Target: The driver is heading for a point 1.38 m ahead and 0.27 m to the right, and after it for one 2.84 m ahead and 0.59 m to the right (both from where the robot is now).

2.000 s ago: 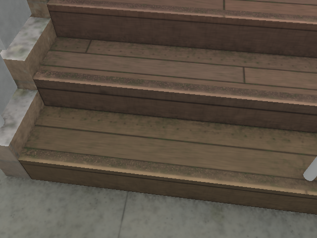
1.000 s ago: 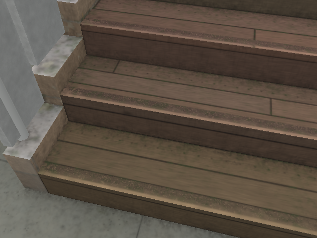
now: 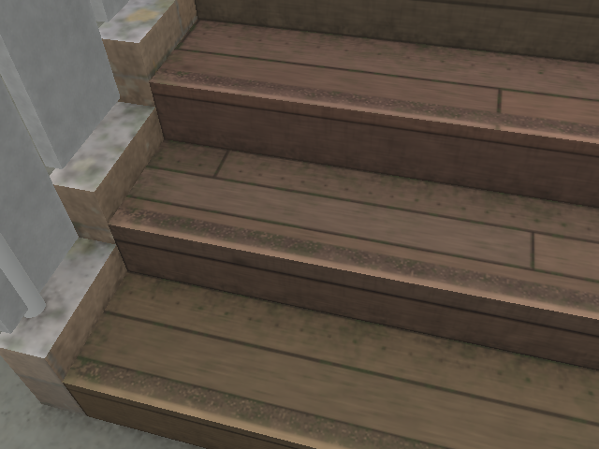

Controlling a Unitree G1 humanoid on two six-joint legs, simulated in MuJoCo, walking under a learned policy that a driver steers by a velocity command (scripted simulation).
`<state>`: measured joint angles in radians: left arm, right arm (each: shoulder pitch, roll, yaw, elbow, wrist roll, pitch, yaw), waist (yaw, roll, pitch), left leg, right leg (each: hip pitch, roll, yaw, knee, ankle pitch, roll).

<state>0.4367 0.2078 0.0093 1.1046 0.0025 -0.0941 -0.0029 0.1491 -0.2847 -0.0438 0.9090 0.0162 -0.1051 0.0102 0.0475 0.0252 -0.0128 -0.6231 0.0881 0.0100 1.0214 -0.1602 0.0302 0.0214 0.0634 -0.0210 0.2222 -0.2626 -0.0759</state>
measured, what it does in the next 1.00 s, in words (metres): climbs: left foot, then right foot 0.17 m higher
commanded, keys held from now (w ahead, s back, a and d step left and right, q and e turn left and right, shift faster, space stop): w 0.62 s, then no key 0.38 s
